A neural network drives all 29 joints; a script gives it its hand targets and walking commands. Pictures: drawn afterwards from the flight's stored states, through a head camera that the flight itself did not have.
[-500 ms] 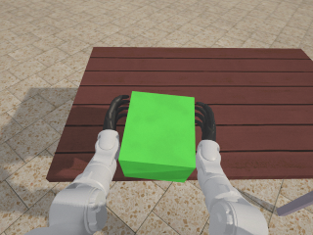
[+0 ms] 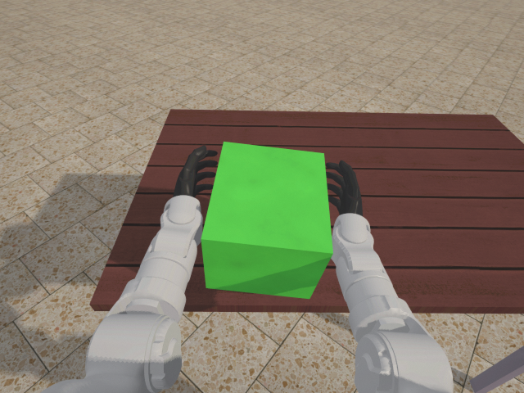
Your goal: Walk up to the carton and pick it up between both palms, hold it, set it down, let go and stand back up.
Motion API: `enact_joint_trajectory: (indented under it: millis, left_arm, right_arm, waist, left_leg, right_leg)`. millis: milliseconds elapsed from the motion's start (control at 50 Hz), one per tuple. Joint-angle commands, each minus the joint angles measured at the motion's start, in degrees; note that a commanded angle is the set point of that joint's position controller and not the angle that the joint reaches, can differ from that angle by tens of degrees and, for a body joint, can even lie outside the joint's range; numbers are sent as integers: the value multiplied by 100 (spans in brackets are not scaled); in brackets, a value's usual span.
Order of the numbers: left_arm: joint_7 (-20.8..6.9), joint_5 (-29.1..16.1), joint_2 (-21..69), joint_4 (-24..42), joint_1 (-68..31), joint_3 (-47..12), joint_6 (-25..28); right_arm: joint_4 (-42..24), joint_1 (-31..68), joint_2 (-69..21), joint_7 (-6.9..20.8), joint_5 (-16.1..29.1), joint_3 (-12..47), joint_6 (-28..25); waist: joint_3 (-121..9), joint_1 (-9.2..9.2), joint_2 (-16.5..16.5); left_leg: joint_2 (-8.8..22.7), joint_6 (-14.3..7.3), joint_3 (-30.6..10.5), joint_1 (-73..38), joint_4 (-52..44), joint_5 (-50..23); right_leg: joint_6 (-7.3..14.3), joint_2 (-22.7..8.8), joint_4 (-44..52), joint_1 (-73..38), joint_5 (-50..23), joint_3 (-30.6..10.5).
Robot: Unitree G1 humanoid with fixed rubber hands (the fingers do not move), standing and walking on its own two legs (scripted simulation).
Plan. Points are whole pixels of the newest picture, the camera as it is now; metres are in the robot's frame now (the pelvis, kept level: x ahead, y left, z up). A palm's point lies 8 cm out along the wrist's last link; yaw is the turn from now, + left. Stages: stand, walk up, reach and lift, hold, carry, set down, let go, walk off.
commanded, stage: reach and lift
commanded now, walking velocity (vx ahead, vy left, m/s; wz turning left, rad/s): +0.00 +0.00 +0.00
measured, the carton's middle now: (266, 219) +0.37 -0.01 +0.09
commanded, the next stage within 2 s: hold in 1.14 s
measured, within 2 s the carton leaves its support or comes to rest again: neither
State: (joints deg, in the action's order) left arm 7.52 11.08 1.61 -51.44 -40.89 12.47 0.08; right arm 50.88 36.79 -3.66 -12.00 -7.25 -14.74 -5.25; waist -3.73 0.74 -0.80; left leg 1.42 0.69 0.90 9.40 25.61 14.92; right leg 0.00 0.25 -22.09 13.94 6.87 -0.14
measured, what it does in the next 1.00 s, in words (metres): stands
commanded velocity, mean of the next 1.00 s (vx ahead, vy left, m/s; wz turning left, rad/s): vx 0.00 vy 0.00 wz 0.00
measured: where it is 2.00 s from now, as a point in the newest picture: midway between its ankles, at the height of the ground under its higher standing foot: outside the picture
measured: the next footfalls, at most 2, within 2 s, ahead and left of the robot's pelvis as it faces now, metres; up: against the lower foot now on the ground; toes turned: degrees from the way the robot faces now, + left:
none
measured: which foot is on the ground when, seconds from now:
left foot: down 0.00-1.00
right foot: down 0.00-1.00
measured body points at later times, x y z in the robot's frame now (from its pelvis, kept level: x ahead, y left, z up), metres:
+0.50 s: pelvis -0.01 +0.00 +0.00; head -0.07 +0.00 +0.45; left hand +0.37 +0.14 +0.17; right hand +0.38 -0.13 +0.16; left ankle -0.01 +0.12 -0.74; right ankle +0.06 -0.12 -0.74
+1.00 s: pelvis -0.01 +0.00 +0.00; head -0.07 +0.00 +0.45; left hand +0.37 +0.14 +0.19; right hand +0.38 -0.13 +0.17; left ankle -0.01 +0.12 -0.74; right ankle +0.06 -0.12 -0.74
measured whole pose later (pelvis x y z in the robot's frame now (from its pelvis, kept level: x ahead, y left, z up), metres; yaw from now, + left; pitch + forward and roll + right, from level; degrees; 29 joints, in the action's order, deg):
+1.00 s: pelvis -0.01 +0.00 +0.00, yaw +0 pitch -11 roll +0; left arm 1.1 18.2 3.8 -28.5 -42.3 19.6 -29.2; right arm 42.0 43.6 -3.8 -10.0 -5.7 -12.2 13.3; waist 3.5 1.1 -0.1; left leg 1.4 0.5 0.8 -1.5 23.7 14.2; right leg 0.0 0.2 -21.3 3.5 6.8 -0.1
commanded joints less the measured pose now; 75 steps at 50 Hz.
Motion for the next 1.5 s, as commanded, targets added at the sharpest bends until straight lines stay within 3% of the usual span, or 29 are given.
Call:
enact_joint_trajectory:
  millis: [0,120,180,300,380,420,500,580,720,880,900,960,1000,1040,1060,1140,1180,1360,1440,1480]
  left_arm:
    - [-922,125,4186,1436,-3424,-1663,-428]
    - [-1067,71,4009,1834,-3539,-1486,-1382]
    - [-1210,247,3835,1793,-3415,-1101,-1745]
    - [-1373,325,3686,1881,-3346,-983,-2119]
    - [-1374,242,3706,2334,-3339,-1237,-2305]
    - [-1383,235,3685,2408,-3343,-1249,-2442]
    - [-1514,334,3494,2448,-3247,-1070,-2603]
    - [-1523,263,3609,3011,-3393,-1352,-2632]
    - [-1586,327,3519,2887,-3445,-1294,-2817]
    - [-1584,354,3353,2908,-3508,-1171,-2911]
    - [-1601,326,3386,2913,-3618,-1200,-2917]
    - [-1587,354,3357,2944,-3632,-1176,-2943]
    - [-1569,335,3368,3082,-3614,-1224,-2932]
    - [-1562,319,3428,3158,-3700,-1317,-2969]
    - [-1569,364,3351,3114,-3578,-1232,-2999]
    - [-1608,328,3392,3237,-3440,-1342,-3105]
    - [-1601,316,3378,3408,-3429,-1357,-3137]
    - [-1672,442,3303,3369,-3355,-1232,-3407]
    - [-1682,377,3362,3658,-3362,-1368,-3425]
    - [-1702,409,3293,3539,-3402,-1300,-3494]
  right_arm:
    - [-1446,4438,-3457,807,744,2928,45]
    - [-1819,4946,-3469,827,952,2836,541]
    - [-1586,4926,-3397,894,894,2523,684]
    - [-1511,4830,-3338,966,858,2256,818]
    - [-2092,5082,-3379,928,1109,2550,912]
    - [-2269,5206,-3322,908,1200,2634,1019]
    - [-2240,5001,-3322,863,1189,2594,1187]
    - [-2559,5001,-3383,843,1324,2816,1165]
    - [-2517,5126,-3244,848,1229,2597,1218]
    - [-2536,5222,-3260,854,1203,2564,1263]
    - [-2510,5194,-3246,847,1171,2497,1265]
    - [-2579,5313,-3278,856,1219,2591,1282]
    - [-2559,5185,-3337,838,1267,2662,1281]
    - [-2631,5279,-3262,827,1278,2600,1272]
    - [-2634,5241,-3313,821,1333,2677,1310]
    - [-2691,5049,-3213,766,1344,2696,1381]
    - [-2760,5072,-3251,760,1410,2832,1420]
    - [-2732,5045,-3113,780,1421,2702,1533]
    - [-3094,5063,-3271,721,1561,2992,1548]
    - [-2987,5053,-3181,725,1518,2886,1620]
  waist:
    - [-2065,-155,356]
    - [-1768,-143,507]
    - [-1179,-186,589]
    - [-953,-1,543]
    - [-1410,58,467]
    - [-1456,82,549]
    - [-1259,126,619]
    - [-1718,134,481]
    - [-1489,208,467]
    - [-1488,132,484]
    - [-1462,200,481]
    - [-1514,122,489]
    - [-1553,86,499]
    - [-1680,195,393]
    - [-1581,115,500]
    - [-1523,272,437]
    - [-1527,186,480]
    - [-1039,200,401]
    - [-1367,190,491]
    - [-1157,211,493]
  left_leg:
    - [-241,-31,1,20,-864,-1396]
    - [-319,-135,42,-61,-1015,-1022]
    - [-312,-233,80,58,-1231,-543]
    - [-374,-247,153,94,-1292,-344]
    - [-405,-226,71,-95,-1092,-924]
    - [-417,-255,71,-114,-1080,-870]
    - [-434,-297,63,-32,-1093,-807]
    - [-459,-202,58,-240,-930,-1314]
    - [-422,-209,70,-239,-964,-1061]
    - [-434,-259,103,-172,-1001,-990]
    - [-419,-247,108,-168,-1003,-947]
    - [-439,-264,138,-223,-996,-940]
    - [-435,-236,121,-229,-970,-1168]
    - [-423,-189,114,-324,-928,-1201]
    - [-438,-236,122,-318,-931,-1248]
    - [-420,-196,129,-343,-939,-1277]
    - [-422,-184,119,-430,-897,-1585]
    - [-389,-240,166,-252,-1088,-971]
    - [-441,-247,189,-414,-973,-1352]
    - [-418,-280,168,-328,-1080,-1025]
  right_leg:
    - [-25,240,562,-2236,-1035,186]
    - [-81,222,661,-2463,-805,165]
    - [-95,181,810,-2383,-225,180]
    - [-81,181,866,-2327,-8,273]
    - [-105,229,745,-2619,-669,292]
    - [-122,236,750,-2600,-638,302]
    - [-165,203,748,-2766,-670,288]
    - [-174,269,626,-2983,-1066,345]
    - [-153,263,670,-2834,-714,386]
    - [-174,222,666,-2834,-651,387]
    - [-173,221,664,-2816,-624,400]
    - [-180,226,663,-2794,-586,396]
    - [-185,247,631,-2900,-768,392]
    - [-157,265,618,-2888,-785,426]
    - [-181,274,654,-2908,-811,417]
    - [-173,250,647,-3023,-989,411]
    - [-188,294,629,-3007,-1088,419]
    - [-132,260,729,-2847,-502,414]
    - [-182,274,693,-3019,-896,431]
    - [-169,257,732,-2917,-628,430]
